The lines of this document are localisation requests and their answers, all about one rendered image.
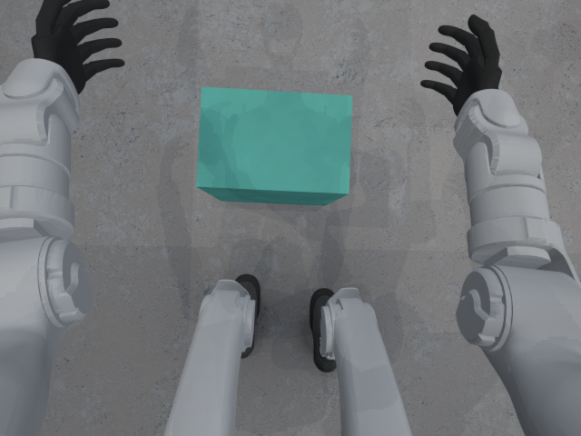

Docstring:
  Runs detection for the robot left forearm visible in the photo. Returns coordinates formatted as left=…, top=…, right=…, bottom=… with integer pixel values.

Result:
left=0, top=58, right=81, bottom=243

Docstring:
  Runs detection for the right robot thigh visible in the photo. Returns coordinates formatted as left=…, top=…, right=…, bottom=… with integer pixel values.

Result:
left=321, top=298, right=412, bottom=436

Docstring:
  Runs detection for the robot right upper arm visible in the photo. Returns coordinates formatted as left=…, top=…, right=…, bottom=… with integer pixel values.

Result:
left=456, top=264, right=581, bottom=436

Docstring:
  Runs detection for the robot left upper arm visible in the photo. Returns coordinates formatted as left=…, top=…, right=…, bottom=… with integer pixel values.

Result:
left=0, top=236, right=94, bottom=436

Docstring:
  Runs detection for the left robot foot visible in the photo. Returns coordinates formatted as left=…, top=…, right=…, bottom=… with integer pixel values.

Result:
left=235, top=274, right=261, bottom=359

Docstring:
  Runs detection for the robot right forearm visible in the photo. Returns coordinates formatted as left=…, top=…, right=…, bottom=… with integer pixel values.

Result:
left=453, top=89, right=581, bottom=287

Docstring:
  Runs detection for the left robot hand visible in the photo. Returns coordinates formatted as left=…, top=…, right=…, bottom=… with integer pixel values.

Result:
left=31, top=0, right=124, bottom=94

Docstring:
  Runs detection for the right robot hand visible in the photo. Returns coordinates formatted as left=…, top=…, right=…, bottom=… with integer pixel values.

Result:
left=420, top=15, right=502, bottom=117

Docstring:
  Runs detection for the carton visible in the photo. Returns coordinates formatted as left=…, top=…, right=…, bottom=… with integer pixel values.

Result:
left=196, top=87, right=352, bottom=205

